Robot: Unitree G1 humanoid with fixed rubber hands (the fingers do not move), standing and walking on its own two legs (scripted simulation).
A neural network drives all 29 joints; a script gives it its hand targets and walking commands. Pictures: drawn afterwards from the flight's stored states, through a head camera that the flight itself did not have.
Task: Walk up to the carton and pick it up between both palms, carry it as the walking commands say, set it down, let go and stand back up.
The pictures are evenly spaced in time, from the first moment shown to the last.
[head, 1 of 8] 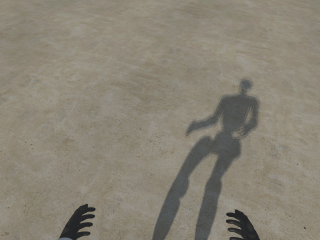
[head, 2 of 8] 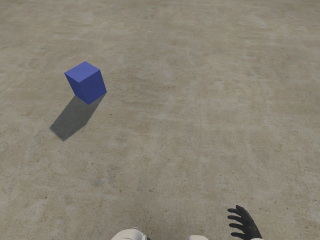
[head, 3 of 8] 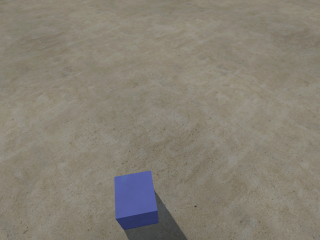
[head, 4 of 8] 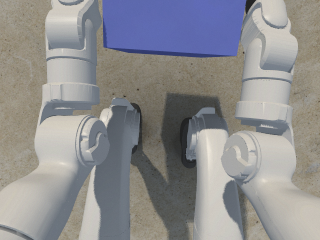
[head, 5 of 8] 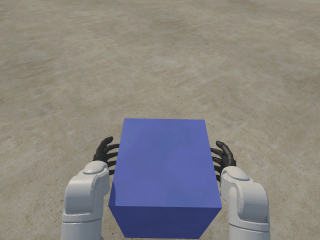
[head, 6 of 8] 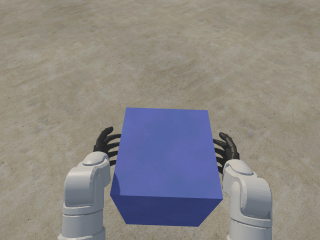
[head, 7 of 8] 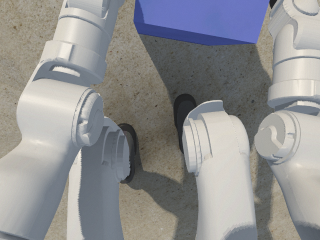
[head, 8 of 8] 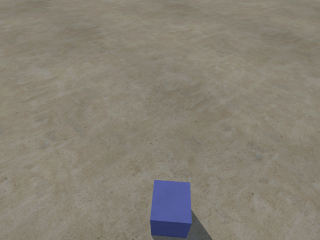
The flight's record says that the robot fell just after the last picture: no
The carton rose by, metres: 0.68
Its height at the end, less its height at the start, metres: +0.00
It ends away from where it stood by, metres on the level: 2.56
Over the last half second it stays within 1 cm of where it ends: yes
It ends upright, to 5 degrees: yes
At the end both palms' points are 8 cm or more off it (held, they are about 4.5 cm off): yes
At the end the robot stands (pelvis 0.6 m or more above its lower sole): yes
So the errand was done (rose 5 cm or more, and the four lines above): yes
